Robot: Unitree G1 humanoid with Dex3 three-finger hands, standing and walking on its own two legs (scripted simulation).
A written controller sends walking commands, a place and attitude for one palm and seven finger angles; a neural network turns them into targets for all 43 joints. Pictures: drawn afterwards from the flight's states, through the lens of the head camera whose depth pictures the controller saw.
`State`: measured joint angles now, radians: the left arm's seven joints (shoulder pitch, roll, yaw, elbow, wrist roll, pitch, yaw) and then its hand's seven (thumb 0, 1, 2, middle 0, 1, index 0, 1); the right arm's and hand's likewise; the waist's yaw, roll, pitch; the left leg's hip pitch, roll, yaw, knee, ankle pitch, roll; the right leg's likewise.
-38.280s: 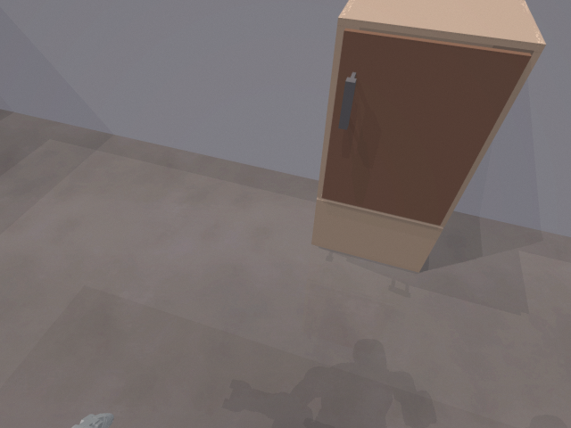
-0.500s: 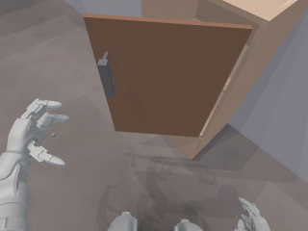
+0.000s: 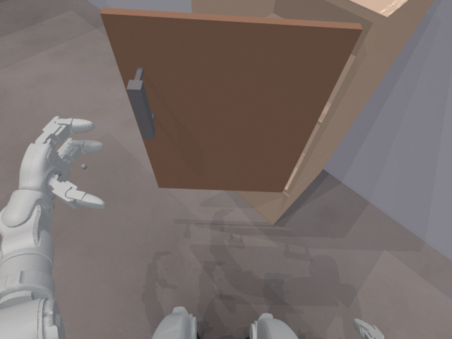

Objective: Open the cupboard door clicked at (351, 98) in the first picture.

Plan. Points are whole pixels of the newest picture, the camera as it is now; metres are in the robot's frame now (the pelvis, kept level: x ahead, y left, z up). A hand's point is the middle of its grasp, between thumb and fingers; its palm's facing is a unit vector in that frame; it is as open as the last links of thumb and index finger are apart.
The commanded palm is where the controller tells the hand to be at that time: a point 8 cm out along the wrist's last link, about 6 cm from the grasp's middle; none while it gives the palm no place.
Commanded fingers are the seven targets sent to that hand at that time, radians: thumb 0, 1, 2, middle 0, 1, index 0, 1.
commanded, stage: move the hooked fingers beside the handle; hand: left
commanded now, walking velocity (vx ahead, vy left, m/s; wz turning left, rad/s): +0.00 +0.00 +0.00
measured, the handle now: (144, 104) +0.55 +0.17 +0.04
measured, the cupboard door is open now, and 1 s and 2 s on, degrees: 43 43 43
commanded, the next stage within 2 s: slide the fingers in behind the handle in 1.56 s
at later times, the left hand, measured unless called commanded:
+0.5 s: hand (94, 134) +0.46 +0.25 +0.05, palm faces -0.03 -1.00 -0.01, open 14.0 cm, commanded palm +0.45 +0.29 +0.05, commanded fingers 0.00 -0.50 0.30 -0.30 -1.20 -0.30 -1.20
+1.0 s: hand (103, 119) +0.51 +0.25 +0.04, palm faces -0.03 -1.00 +0.00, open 14.0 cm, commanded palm +0.49 +0.29 +0.05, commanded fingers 0.00 -0.50 0.30 -0.30 -1.20 -0.30 -1.20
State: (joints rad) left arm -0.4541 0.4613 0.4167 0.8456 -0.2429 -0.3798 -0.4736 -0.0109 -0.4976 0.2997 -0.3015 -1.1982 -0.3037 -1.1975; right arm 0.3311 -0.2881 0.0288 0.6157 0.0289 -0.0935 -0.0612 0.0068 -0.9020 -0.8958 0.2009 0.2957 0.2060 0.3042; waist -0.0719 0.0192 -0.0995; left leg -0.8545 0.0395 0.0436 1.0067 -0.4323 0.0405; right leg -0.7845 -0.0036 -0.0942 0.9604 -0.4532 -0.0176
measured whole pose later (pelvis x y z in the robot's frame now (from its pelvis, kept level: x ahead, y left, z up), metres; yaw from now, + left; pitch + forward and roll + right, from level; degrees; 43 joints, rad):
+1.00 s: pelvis +0.00 +0.01 -0.02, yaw -3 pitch +24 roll -5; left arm -0.87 0.66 0.50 1.18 -0.12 -0.37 -0.43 -0.01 -0.50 0.30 -0.30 -1.20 -0.30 -1.20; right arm 0.40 -0.28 0.05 0.61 0.00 0.07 -0.02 0.00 -0.90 -0.90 0.20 0.30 0.21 0.30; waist -0.18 0.03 -0.10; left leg -1.07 0.07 0.05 1.12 -0.47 0.06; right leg -0.99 0.02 -0.08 1.03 -0.46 0.00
